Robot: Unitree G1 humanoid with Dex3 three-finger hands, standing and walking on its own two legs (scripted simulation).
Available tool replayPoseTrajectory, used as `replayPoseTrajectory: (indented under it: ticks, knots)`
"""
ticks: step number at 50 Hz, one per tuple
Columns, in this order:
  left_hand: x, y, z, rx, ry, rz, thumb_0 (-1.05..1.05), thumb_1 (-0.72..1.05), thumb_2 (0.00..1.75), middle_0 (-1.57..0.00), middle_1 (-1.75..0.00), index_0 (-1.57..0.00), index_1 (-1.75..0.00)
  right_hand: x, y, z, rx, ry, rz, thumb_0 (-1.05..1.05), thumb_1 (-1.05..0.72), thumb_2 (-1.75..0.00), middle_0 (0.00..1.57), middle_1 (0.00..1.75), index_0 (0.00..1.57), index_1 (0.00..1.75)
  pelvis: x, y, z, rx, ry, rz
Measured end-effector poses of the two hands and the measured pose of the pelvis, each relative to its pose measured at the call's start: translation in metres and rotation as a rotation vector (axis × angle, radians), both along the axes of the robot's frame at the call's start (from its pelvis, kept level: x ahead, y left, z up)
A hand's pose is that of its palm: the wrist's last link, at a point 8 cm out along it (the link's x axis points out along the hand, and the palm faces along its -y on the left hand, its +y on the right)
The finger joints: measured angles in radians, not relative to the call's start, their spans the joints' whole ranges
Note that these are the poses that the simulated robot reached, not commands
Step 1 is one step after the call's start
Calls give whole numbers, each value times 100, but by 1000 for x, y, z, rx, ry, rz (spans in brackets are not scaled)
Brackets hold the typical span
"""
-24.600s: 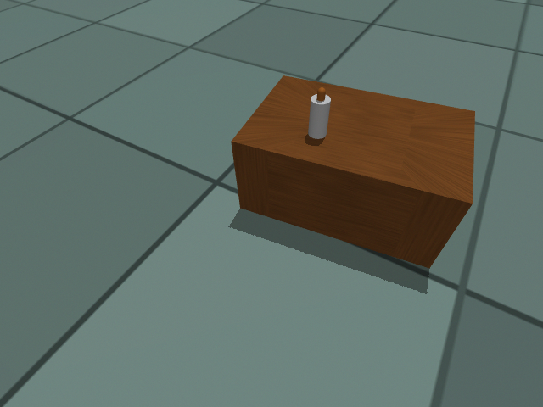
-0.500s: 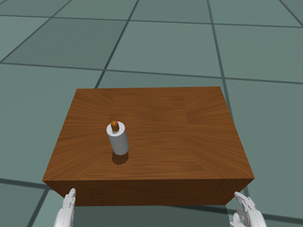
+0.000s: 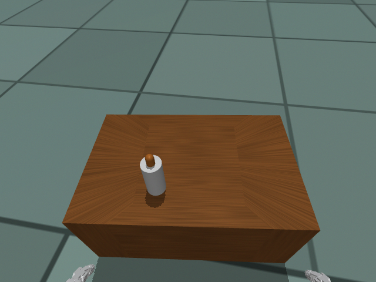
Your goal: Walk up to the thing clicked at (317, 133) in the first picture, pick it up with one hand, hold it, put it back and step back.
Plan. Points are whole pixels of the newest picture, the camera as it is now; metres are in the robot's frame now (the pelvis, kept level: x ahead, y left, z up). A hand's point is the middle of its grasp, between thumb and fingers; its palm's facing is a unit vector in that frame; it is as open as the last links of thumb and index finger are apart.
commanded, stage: stand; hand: left
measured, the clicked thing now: (153, 172) +0.53 +0.16 -0.22
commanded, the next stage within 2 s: none
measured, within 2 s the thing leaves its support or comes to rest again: neither
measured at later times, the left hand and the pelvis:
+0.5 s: hand out of the picture +0.05 +0.25 -0.12, palm faces +0.00 -0.93 -0.36, open 7.4 cm; pelvis -0.01 +0.00 +0.04, yaw +1 degrees
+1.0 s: hand out of the picture +0.05 +0.23 -0.12, palm faces +0.00 -0.94 -0.35, open 7.4 cm; pelvis +0.00 -0.02 +0.04, yaw +0 degrees
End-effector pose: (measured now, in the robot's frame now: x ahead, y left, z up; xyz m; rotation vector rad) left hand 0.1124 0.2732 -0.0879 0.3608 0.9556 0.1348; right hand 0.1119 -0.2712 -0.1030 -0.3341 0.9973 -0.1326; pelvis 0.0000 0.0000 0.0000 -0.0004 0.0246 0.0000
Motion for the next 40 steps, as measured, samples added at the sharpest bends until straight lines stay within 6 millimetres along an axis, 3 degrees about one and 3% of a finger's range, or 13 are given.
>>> replayPoseTrajectory:
  ticks: [6,12,24,40]
  knots:
    - [-32,17,-2,21,128,60,0,63,84,-20,-29,-20,-29,-32,-15,3,-15,109,-56,1,-90,-89,20,30,21,30,3,1,12,1,-30,3]
    - [-53,20,1,15,204,111,1,82,88,-21,-30,-20,-30,-56,-14,4,-5,200,-79,1,-90,-89,20,30,21,30,3,1,24,2,-56,7]
    - [-72,16,8,6,261,151,1,90,90,-21,-30,-20,-30,-66,-8,6,32,232,-80,0,-90,-89,20,30,21,30,-6,-2,36,7,-93,14]
    - [-84,8,10,9,312,174,1,90,90,-21,-30,-20,-30,-71,-26,7,22,269,-85,0,-90,-89,20,30,21,30,-8,-13,40,6,-87,13]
